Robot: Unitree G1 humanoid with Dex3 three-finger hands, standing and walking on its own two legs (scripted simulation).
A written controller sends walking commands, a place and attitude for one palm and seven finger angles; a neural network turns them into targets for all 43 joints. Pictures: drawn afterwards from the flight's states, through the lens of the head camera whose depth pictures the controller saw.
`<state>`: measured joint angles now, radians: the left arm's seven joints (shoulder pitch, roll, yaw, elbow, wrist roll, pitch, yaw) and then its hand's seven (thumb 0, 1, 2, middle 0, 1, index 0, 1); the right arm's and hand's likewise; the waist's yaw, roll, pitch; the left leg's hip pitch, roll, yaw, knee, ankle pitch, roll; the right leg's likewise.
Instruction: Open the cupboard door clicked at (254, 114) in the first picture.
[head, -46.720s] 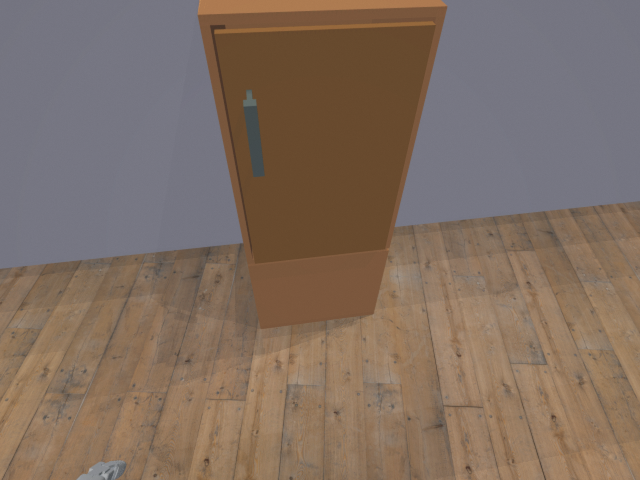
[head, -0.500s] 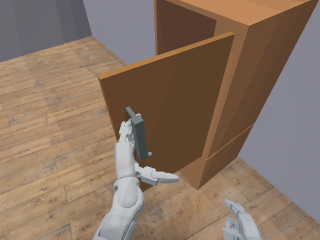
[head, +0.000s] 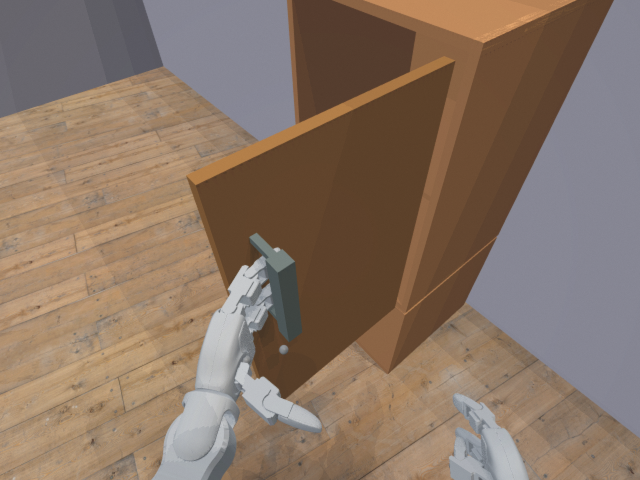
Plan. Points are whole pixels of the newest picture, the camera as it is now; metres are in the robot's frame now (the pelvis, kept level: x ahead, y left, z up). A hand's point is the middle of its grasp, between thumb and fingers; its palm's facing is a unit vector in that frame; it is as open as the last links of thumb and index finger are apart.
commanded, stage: slide the hand sideways off the handle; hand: left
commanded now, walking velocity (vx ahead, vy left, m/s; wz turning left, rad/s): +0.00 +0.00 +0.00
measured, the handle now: (275, 289) +0.32 +0.07 +0.09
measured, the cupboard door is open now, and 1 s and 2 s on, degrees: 90 89 89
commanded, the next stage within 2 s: draw the hand back to the body in 0.64 s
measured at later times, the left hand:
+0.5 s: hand (219, 391) +0.20 +0.12 +0.08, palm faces -0.03 -1.00 -0.03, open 16.3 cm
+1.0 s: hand (170, 396) +0.19 +0.16 +0.10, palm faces -0.02 -1.00 -0.06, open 16.3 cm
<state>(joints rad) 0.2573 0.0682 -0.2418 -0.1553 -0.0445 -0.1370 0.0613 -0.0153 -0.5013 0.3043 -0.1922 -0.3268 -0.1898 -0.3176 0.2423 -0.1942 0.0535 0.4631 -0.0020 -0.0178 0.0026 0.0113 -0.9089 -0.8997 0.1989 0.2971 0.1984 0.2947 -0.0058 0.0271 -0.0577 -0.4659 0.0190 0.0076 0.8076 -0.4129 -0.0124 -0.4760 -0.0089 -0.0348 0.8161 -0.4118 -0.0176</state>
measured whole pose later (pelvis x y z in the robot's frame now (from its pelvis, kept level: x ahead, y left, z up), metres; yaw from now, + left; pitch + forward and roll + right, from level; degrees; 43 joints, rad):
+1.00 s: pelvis +0.01 +0.01 -0.01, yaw +1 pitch +6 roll -2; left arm 0.60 0.21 0.03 -0.46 -0.21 -0.15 -0.14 -0.02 -0.50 0.30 -0.15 -0.30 -0.15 -0.30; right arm 0.29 -0.21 0.04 0.43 0.04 -0.12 -0.05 0.01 -0.91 -0.90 0.20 0.30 0.20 0.29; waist 0.01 0.05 -0.11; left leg -0.55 0.02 -0.02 0.93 -0.48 0.00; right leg -0.52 -0.01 -0.06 0.88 -0.46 0.00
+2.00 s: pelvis +0.03 +0.02 +0.04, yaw +0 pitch -3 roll -1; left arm 0.46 0.34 0.34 -0.43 -0.06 -0.06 0.13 0.01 0.69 0.82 -0.20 -0.30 -0.20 -0.30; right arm 0.18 -0.22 0.03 0.63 -0.01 -0.10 -0.08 0.01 -0.91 -0.90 0.20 0.30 0.20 0.29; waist 0.07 0.05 0.02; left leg -0.10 0.01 0.01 0.45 -0.29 0.01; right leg -0.09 -0.01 -0.03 0.41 -0.26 0.01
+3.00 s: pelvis -0.06 +0.03 +0.02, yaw -1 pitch -1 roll -1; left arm 0.57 0.42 0.44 -0.53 -0.02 -0.19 0.15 0.01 0.89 0.90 -0.21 -0.31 -0.22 -0.30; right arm 0.20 -0.21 0.00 0.54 0.01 -0.04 -0.08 0.01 -0.91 -0.90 0.20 0.30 0.20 0.29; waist 0.00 -0.01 0.04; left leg -0.36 0.01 0.04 0.58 -0.22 0.03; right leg -0.35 -0.02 -0.01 0.54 -0.18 0.02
